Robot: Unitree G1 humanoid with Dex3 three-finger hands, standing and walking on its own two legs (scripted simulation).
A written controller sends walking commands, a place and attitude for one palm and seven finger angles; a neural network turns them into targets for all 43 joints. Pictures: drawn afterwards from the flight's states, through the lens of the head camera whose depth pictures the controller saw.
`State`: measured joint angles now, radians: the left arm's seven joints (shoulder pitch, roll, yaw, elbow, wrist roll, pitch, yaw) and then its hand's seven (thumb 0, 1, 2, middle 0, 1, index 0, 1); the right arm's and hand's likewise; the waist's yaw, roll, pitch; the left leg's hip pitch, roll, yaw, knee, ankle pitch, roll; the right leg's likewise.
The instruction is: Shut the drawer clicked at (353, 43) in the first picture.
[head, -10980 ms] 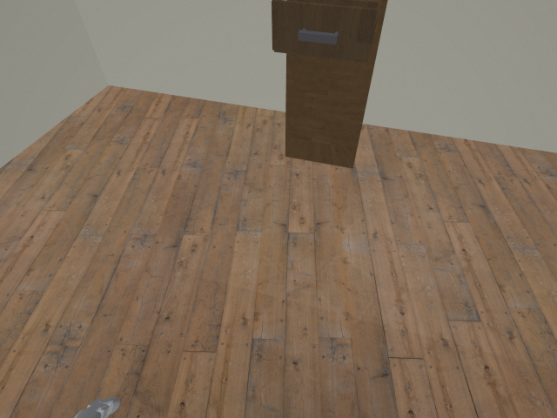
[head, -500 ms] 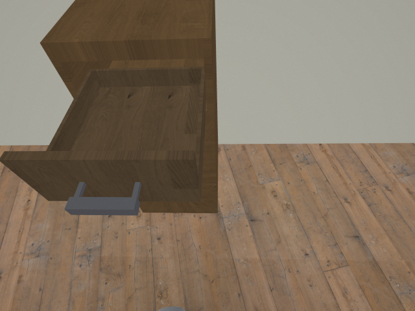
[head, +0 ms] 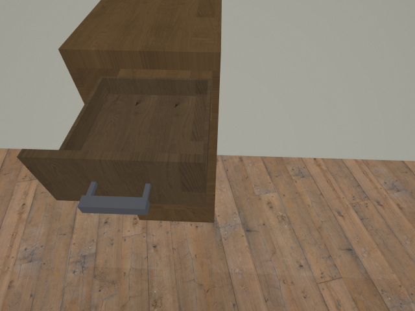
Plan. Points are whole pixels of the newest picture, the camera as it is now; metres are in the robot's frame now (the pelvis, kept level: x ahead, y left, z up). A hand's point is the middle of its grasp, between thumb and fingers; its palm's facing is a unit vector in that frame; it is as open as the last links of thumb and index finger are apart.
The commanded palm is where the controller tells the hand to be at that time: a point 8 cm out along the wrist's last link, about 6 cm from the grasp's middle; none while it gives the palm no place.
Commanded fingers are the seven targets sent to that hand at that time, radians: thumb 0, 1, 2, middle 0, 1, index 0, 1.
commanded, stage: look again from close up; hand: left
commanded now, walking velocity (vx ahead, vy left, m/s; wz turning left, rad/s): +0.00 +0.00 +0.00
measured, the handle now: (117, 196) +0.32 +0.20 +0.04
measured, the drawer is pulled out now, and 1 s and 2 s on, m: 0.30 0.30 0.30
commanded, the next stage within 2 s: raise the hand and make a fist in 0.46 s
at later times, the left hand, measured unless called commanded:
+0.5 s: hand out of the picture +0.02 +0.17 -0.18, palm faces +0.02 -0.98 -0.19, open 7.3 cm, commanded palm none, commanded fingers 0.00 0.90 0.90 -0.20 -0.30 -0.20 -0.30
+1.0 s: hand out of the picture +0.11 +0.16 -0.02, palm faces +0.06 -1.00 -0.04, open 6.1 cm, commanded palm +0.11 +0.22 -0.01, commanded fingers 0.00 0.90 0.90 -0.66 -0.80 -0.66 -0.80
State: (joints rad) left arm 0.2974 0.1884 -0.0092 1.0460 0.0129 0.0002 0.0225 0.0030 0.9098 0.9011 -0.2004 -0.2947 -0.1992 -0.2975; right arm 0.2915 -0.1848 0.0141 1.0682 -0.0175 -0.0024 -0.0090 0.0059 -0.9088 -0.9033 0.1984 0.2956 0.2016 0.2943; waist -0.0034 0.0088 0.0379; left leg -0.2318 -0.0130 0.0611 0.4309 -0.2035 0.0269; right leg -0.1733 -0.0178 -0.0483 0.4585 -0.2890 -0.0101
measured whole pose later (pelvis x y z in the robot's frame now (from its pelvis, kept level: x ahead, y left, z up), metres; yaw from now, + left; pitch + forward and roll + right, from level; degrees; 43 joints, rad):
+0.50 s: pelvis +0.02 +0.00 +0.00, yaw +0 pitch -1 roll +1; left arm 0.28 0.16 -0.01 1.11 0.01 -0.02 0.03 0.00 0.91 0.90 -0.20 -0.29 -0.20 -0.30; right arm 0.23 -0.17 0.02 1.13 -0.01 -0.02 -0.03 0.01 -0.92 -0.90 0.20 0.30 0.20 0.29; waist 0.01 -0.02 0.02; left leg -0.17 -0.01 0.06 0.42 -0.23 0.02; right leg -0.11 -0.02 -0.05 0.43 -0.31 -0.01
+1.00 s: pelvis -0.04 -0.02 -0.06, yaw +2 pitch +8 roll +0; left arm 0.62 0.18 0.09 0.00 -0.22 -0.56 -0.26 0.01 0.90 0.90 -0.47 -0.59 -0.43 -0.57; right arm 0.16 -0.26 -0.06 0.55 0.00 -0.25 -0.01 0.01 -0.90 -0.90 0.20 0.30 0.20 0.29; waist 0.03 -0.02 -0.11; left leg -0.73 0.03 0.01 0.99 -0.40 0.00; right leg -0.64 0.00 -0.10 1.00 -0.50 -0.05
